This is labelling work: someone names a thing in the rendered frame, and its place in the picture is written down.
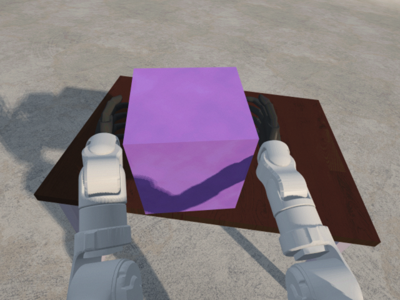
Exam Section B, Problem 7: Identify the right robot upper arm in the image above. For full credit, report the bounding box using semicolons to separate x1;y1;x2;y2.
285;258;363;300

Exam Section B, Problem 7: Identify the carton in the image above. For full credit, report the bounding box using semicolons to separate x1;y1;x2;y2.
122;67;259;214

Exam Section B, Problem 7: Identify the left robot upper arm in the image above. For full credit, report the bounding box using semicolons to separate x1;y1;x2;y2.
67;258;143;300

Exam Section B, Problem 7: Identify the left robot hand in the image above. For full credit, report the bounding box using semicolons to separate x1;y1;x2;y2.
94;95;129;140

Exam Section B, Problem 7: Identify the robot right forearm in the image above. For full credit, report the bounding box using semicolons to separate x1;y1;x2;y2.
256;140;364;300

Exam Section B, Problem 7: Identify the table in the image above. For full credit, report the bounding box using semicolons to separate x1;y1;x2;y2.
34;76;381;262

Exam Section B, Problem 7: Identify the robot left forearm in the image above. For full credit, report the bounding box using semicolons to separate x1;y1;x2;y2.
66;132;131;300

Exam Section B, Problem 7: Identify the right robot hand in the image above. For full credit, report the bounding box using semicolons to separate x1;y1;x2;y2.
246;94;281;148

